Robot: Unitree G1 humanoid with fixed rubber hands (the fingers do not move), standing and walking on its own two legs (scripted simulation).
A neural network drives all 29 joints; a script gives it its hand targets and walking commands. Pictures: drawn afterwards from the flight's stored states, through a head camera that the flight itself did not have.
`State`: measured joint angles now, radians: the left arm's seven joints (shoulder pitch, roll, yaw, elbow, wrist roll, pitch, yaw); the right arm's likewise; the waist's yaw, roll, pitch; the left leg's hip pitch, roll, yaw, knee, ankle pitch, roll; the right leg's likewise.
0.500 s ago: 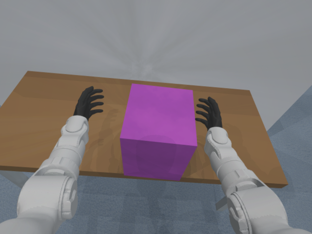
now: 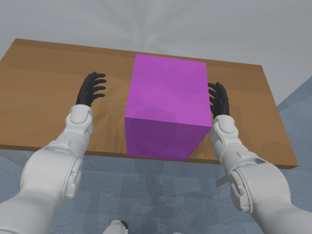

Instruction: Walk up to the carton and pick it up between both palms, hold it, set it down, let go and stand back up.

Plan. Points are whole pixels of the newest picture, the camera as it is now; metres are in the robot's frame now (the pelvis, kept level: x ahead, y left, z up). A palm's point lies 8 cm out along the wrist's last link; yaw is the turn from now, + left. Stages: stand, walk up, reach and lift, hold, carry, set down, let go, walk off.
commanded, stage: reach and lift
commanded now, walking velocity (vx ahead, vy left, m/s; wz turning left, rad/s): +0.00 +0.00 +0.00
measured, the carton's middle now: (163, 112) +0.46 -0.01 -0.03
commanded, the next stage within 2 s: none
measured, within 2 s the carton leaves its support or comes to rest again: neither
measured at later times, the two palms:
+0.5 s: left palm (106, 104) +0.43 +0.15 +0.03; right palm (213, 116) +0.42 -0.14 +0.04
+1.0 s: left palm (103, 108) +0.42 +0.16 +0.03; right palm (212, 122) +0.40 -0.13 +0.04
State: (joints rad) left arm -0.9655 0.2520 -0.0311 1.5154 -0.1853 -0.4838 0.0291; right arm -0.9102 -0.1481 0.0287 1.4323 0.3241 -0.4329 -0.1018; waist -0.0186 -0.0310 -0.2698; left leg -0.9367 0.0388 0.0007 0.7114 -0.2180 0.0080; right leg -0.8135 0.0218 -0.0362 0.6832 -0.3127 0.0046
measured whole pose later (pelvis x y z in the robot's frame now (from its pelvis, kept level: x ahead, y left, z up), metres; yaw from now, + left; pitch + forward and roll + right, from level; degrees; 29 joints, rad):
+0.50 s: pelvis +0.01 +0.00 +0.01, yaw -1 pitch +21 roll -2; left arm -0.89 0.10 0.37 1.42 0.16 -0.51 0.04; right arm -0.85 0.00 -0.36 1.35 -0.11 -0.50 -0.16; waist -0.02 -0.01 -0.19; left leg -0.81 0.04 0.01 0.67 -0.23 0.01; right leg -0.69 0.02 -0.02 0.64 -0.31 0.00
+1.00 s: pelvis +0.02 +0.00 +0.03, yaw -2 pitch +17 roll -2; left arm -0.77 0.03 0.49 1.26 0.40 -0.48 0.04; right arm -0.70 0.12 -0.68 1.17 -0.45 -0.50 -0.14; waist 0.02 -0.05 -0.13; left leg -0.64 0.05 0.04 0.52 -0.18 0.01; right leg -0.52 0.03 0.00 0.45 -0.23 0.00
